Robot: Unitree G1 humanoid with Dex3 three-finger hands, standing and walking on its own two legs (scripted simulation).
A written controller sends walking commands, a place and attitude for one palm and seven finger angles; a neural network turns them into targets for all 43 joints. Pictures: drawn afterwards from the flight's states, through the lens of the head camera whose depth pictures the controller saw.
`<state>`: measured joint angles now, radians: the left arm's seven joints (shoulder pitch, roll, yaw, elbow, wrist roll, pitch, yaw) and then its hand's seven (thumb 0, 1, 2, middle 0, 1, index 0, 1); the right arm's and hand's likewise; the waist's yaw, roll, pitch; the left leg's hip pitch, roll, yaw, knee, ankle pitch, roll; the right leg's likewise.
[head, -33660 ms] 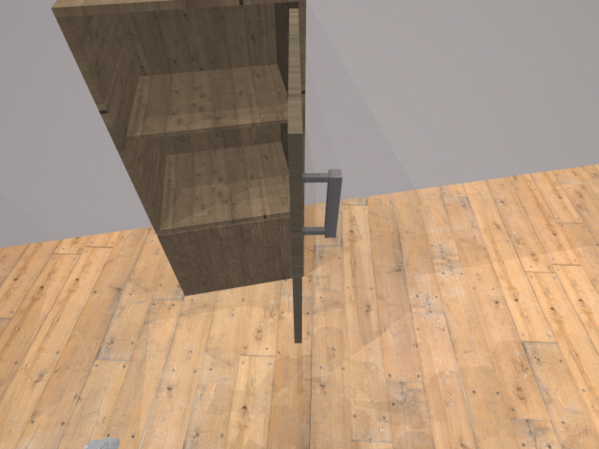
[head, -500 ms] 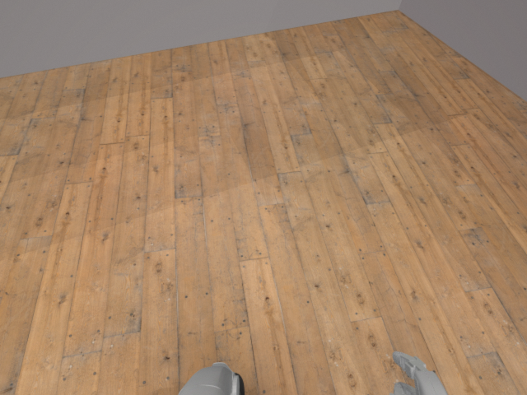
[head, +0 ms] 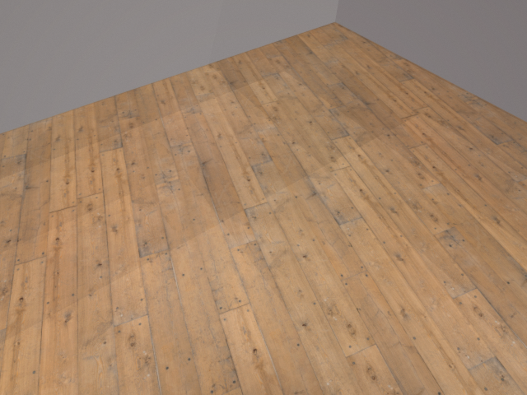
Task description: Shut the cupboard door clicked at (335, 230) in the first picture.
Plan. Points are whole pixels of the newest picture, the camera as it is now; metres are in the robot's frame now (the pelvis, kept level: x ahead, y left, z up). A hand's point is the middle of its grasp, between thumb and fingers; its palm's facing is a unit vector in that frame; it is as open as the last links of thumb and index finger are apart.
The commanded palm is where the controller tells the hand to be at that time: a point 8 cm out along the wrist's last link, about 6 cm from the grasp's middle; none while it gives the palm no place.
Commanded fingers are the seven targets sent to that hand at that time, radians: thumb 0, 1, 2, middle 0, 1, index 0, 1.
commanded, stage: turn to face it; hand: left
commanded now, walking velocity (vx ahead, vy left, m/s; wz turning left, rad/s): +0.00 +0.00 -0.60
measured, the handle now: out of the picture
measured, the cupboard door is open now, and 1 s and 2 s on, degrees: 48 48 48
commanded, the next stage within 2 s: none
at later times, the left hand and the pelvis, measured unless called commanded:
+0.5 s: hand (136, 353) +0.20 +0.25 -0.14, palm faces -0.22 -0.95 -0.22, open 7.4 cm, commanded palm none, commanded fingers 0.00 0.90 0.90 -0.20 -0.30 -0.20 -0.30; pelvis +0.04 +0.06 +0.02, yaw -17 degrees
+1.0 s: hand (193, 344) +0.22 +0.15 -0.15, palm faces -0.53 -0.82 -0.22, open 7.4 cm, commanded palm none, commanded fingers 0.00 0.90 0.90 -0.20 -0.30 -0.20 -0.30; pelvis +0.05 +0.03 +0.01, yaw -34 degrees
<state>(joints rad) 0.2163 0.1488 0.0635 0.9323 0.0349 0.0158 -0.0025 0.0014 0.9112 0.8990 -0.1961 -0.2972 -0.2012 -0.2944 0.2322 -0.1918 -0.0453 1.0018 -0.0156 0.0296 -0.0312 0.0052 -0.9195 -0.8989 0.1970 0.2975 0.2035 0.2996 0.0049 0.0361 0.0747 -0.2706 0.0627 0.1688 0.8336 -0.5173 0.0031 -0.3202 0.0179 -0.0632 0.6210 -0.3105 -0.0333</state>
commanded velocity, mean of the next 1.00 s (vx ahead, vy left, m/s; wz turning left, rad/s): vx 0.00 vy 0.00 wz -0.60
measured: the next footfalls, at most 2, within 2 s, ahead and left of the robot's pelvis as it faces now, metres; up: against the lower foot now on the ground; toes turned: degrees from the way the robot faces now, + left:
left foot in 0.28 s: +0.12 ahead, +0.14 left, +0.00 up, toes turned -7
right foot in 0.72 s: +0.01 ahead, -0.08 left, +0.00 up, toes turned -30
